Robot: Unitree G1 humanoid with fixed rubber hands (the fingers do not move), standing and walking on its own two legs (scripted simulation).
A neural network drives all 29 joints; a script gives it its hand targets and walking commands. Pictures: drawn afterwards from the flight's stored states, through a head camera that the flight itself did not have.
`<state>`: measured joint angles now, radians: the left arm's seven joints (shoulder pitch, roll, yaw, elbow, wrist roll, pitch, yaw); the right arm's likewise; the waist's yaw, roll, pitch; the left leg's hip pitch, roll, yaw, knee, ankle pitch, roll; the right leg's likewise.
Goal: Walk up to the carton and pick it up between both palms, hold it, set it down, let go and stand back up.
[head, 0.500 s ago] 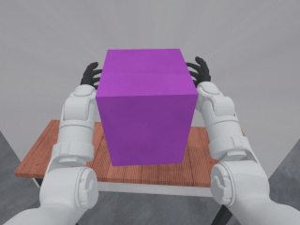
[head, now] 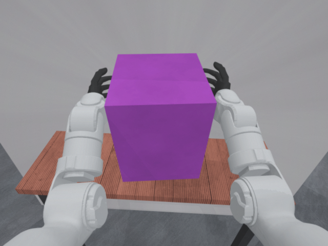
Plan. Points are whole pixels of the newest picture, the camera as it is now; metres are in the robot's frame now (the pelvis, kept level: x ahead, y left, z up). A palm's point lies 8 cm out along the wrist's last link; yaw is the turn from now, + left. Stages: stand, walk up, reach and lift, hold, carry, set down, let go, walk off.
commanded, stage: hold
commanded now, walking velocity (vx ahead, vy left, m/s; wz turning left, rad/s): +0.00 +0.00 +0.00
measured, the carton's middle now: (159, 117) +0.39 +0.02 +0.17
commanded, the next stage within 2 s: none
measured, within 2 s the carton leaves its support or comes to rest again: neither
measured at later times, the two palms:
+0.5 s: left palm (96, 99) +0.38 +0.17 +0.23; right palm (220, 94) +0.40 -0.12 +0.24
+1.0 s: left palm (96, 99) +0.38 +0.17 +0.23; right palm (220, 94) +0.40 -0.12 +0.24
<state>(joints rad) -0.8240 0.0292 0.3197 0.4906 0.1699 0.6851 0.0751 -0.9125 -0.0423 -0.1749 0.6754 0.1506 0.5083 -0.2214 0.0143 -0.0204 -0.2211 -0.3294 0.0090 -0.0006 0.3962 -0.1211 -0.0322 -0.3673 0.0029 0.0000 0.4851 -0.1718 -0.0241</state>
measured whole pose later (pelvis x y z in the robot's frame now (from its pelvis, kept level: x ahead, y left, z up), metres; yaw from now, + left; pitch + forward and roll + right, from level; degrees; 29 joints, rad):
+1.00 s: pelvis +0.00 +0.00 +0.00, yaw +0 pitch +3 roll +1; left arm -0.82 0.03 0.32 0.49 0.17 0.69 0.08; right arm -0.91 -0.04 -0.17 0.68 0.15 0.51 -0.22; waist 0.01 -0.02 -0.22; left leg -0.33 0.01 0.00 0.40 -0.12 -0.03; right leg -0.37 0.00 0.00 0.49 -0.17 -0.02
